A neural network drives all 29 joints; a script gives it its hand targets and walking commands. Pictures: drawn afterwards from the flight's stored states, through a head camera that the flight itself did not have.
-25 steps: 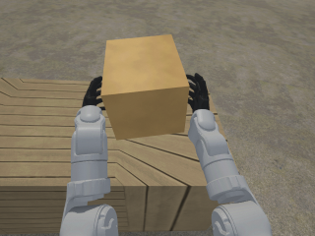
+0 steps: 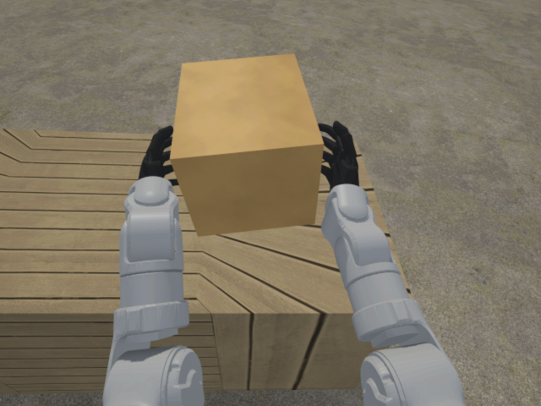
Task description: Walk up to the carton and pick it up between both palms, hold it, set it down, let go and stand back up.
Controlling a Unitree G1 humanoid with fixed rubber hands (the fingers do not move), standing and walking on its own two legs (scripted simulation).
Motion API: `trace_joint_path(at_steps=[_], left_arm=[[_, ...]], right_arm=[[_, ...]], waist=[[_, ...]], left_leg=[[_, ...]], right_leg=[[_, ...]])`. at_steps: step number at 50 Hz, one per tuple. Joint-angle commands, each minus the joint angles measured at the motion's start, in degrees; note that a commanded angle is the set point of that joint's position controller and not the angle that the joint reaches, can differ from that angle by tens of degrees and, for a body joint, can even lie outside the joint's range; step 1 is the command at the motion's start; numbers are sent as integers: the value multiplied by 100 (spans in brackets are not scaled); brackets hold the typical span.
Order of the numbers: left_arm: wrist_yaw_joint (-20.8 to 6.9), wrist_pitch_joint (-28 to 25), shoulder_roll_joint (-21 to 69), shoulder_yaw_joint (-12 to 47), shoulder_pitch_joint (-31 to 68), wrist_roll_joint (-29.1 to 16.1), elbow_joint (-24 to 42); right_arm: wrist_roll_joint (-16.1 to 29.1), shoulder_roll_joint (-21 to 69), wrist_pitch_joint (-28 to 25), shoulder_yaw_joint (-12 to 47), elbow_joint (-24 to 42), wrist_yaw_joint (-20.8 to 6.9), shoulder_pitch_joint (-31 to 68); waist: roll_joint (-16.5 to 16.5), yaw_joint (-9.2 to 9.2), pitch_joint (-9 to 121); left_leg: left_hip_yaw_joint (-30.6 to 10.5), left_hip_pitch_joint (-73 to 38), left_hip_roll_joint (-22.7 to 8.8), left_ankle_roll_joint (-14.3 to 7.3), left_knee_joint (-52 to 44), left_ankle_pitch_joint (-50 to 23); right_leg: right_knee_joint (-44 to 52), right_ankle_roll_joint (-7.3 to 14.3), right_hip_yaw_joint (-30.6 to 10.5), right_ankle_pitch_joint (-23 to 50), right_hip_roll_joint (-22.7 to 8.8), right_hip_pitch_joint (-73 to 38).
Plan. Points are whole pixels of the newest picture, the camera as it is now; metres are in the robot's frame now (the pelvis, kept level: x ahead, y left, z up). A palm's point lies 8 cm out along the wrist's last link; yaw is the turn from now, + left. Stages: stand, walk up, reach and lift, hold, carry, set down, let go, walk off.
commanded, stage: hold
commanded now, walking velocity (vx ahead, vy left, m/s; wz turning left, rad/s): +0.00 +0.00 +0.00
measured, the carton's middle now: (247, 142) +0.43 +0.01 +0.18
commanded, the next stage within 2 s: none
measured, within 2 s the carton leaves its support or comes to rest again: neither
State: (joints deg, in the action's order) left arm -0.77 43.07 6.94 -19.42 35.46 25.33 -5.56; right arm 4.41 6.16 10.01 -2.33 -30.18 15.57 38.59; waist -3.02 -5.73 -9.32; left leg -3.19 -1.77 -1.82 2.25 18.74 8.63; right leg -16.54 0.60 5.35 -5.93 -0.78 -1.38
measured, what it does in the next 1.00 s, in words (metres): stands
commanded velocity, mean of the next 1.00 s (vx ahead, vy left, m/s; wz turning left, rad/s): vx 0.00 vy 0.00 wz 0.00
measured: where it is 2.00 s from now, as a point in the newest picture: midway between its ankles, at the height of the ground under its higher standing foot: outside the picture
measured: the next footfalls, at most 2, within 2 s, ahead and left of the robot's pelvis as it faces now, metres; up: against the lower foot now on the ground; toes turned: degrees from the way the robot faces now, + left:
none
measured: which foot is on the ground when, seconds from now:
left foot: down 0.00-1.00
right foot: down 0.00-1.00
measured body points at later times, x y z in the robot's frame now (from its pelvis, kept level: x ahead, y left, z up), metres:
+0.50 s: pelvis +0.00 +0.01 +0.00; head -0.02 +0.03 +0.45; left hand +0.38 +0.15 +0.16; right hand +0.38 -0.11 +0.17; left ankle +0.04 +0.14 -0.75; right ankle +0.05 -0.11 -0.75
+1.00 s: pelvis +0.00 +0.00 +0.00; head -0.02 +0.02 +0.45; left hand +0.38 +0.14 +0.16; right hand +0.37 -0.12 +0.17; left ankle +0.04 +0.14 -0.75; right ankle +0.05 -0.11 -0.75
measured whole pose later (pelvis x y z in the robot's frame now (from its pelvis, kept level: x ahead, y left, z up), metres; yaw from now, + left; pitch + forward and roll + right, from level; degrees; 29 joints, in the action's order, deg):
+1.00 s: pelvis +0.00 +0.00 +0.00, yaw +0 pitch -12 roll +0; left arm -0.5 43.1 7.1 -18.9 34.5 25.2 -5.5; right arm 4.7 6.0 9.5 -1.9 -30.3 15.5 37.6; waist -3.1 -5.9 -9.4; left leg -2.5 -2.0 -2.0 2.2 18.8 8.5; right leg -16.7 0.6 5.6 -6.0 -0.9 -1.6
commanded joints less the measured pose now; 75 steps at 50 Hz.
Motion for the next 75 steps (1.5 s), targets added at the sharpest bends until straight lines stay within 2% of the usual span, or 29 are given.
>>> trace_joint_path(at_steps=[1, 8, 9, 11, 12, 13, 22, 25, 27, 28, 34, 37, 40, 41, 42, 43, 47, 48, 51, 53, 55, 57, 60, 61, 62, 68, 69, 70, 75], left_arm=[[-959, -710, 2361, 2735, 4381, -1012, 1079], [-942, -733, 2364, 2772, 4271, -1024, 1150], [-940, -743, 2383, 2840, 4359, -1046, 1205], [-911, -724, 2407, 2845, 4379, -1051, 1105], [-913, -721, 2433, 2870, 4334, -1053, 1079], [-906, -710, 2452, 2845, 4302, -1014, 1105], [-888, -690, 2493, 2964, 4277, -1016, 1251], [-879, -674, 2527, 3000, 4224, -1014, 1294], [-884, -674, 2489, 3000, 4251, -1034, 1302], [-878, -681, 2476, 2956, 4266, -1018, 1307], [-901, -668, 2419, 2880, 4229, -978, 1227], [-899, -681, 2451, 2870, 4194, -1010, 1254], [-903, -701, 2456, 2906, 4241, -1050, 1241], [-894, -694, 2433, 2867, 4267, -1020, 1209], [-901, -679, 2409, 2829, 4286, -1006, 1120], [-900, -670, 2412, 2753, 4228, -963, 1138], [-929, -700, 2368, 2740, 4334, -992, 1179], [-945, -708, 2363, 2807, 4392, -1032, 1196], [-933, -747, 2383, 2843, 4468, -1069, 1173], [-926, -733, 2317, 2751, 4420, -1033, 1064], [-929, -741, 2311, 2754, 4391, -1040, 1073], [-916, -756, 2370, 2779, 4472, -1062, 1166], [-930, -735, 2369, 2790, 4428, -1043, 1087], [-923, -744, 2351, 2736, 4467, -1006, 1103], [-924, -739, 2364, 2754, 4475, -996, 1035], [-914, -746, 2435, 2836, 4372, -1021, 1051], [-898, -742, 2433, 2837, 4416, -999, 1021], [-894, -765, 2456, 2891, 4454, -1048, 1125], [-861, -773, 2499, 2980, 4359, -1064, 1310]], right_arm=[[238, 2538, -401, 1965, 1595, -913, 4232], [329, 2534, -400, 2101, 1682, -876, 4146], [304, 2520, -390, 2040, 1633, -869, 4092], [347, 2496, -421, 2090, 1737, -893, 4319], [308, 2492, -416, 2034, 1720, -889, 4256], [320, 2489, -413, 2047, 1696, -902, 4238], [315, 2396, -378, 1961, 1626, -929, 4057], [362, 2345, -391, 1987, 1652, -926, 4052], [345, 2314, -392, 1970, 1636, -923, 4043], [368, 2325, -399, 2008, 1631, -940, 4091], [311, 2339, -403, 1948, 1583, -963, 4058], [329, 2394, -432, 2018, 1712, -953, 4150], [279, 2471, -423, 2000, 1724, -931, 4129], [309, 2467, -424, 2056, 1693, -939, 4205], [271, 2465, -393, 1989, 1599, -935, 4168], [288, 2462, -392, 2015, 1558, -954, 4147], [252, 2537, -400, 2018, 1578, -939, 4191], [225, 2558, -406, 1971, 1616, -918, 4153], [233, 2567, -452, 1985, 1685, -924, 4274], [257, 2529, -442, 2023, 1677, -913, 4382], [241, 2572, -438, 2020, 1655, -901, 4284], [252, 2565, -456, 2019, 1699, -922, 4334], [184, 2502, -435, 1896, 1580, -926, 4194], [191, 2488, -428, 1901, 1464, -939, 4189], [167, 2433, -421, 1826, 1382, -953, 4153], [211, 2432, -471, 1851, 1486, -954, 4156], [231, 2401, -469, 1851, 1446, -966, 4214], [232, 2444, -473, 1850, 1475, -960, 4164], [336, 2416, -466, 1982, 1589, -944, 4086]], waist=[[450, -55, 3232], [443, -43, 3292], [484, -137, 3264], [532, -21, 3256], [486, -96, 3146], [557, -41, 3118], [635, -186, 3170], [731, -175, 3175], [664, -204, 3142], [660, -125, 3168], [570, -99, 2969], [511, -44, 3100], [470, -110, 3033], [510, -10, 3031], [450, -55, 2934], [469, 28, 2916], [404, -1, 3094], [414, -99, 3149], [474, -76, 3256], [419, 24, 3223], [362, -23, 3266], [482, 22, 3368], [463, -115, 3248], [508, -53, 3200], [550, -120, 3157], [582, -148, 3145], [646, -105, 3134], [611, -170, 3178], [641, -167, 3288]], left_leg=[[613, -118, 412, -209, -216, -891], [580, -165, 421, -193, -154, -1097], [580, -207, 415, -163, -152, -1083], [568, -187, 413, -155, -119, -1088], [567, -187, 395, -164, -149, -1023], [578, -166, 383, -156, -161, -1069], [557, -392, 335, -42, -111, -1369], [538, -484, 323, 20, -38, -1624], [536, -499, 320, 12, -45, -1577], [528, -478, 316, -3, -52, -1566], [569, -301, 319, -70, -178, -1260], [578, -328, 338, -103, -158, -1311], [596, -243, 350, -137, -187, -1137], [598, -208, 363, -151, -199, -1064], [615, -165, 358, -183, -245, -894], [615, -119, 348, -194, -272, -926], [632, -121, 382, -223, -266, -875], [646, -154, 397, -218, -254, -841], [622, -136, 410, -217, -215, -870], [613, -83, 414, -244, -230, -773], [616, -51, 418, -271, -243, -695], [611, -76, 410, -237, -231, -778], [614, -112, 394, -223, -241, -730], [613, -106, 390, -210, -253, -772], [613, -123, 375, -185, -266, -728], [589, -199, 370, -141, -183, -1038], [585, -207, 367, -109, -179, -1043], [587, -244, 370, -109, -159, -1091], [547, -447, 336, -42, -61, -1502]], right_leg=[[99, -315, 246, 630, 165, -1298], [55, -328, 244, 883, 177, -1374], [62, -329, 248, 829, 179, -1312], [73, -304, 251, 710, 183, -1222], [89, -299, 259, 649, 195, -1182], [79, -275, 256, 592, 204, -1180], [55, -256, 290, 661, 266, -1136], [51, -237, 315, 751, 296, -1137], [68, -240, 329, 707, 296, -1100], [59, -230, 335, 684, 294, -1104], [84, -237, 310, 498, 268, -1145], [78, -246, 299, 655, 263, -1169], [89, -273, 281, 643, 237, -1158], [99, -263, 264, 573, 216, -1136], [127, -268, 258, 453, 205, -1120], [110, -246, 263, 441, 214, -1158], [103, -297, 240, 568, 178, -1247], [111, -316, 230, 603, 158, -1239], [94, -313, 233, 640, 144, -1236], [102, -316, 221, 593, 137, -1254], [102, -334, 212, 597, 118, -1280], [85, -305, 238, 515, 132, -1227], [114, -302, 237, 447, 143, -1190], [100, -287, 252, 411, 153, -1179], [108, -274, 265, 307, 165, -1129], [78, -271, 280, 566, 203, -1167], [72, -261, 291, 487, 213, -1126], [66, -276, 293, 554, 216, -1130], [40, -252, 323, 712, 276, -1127]])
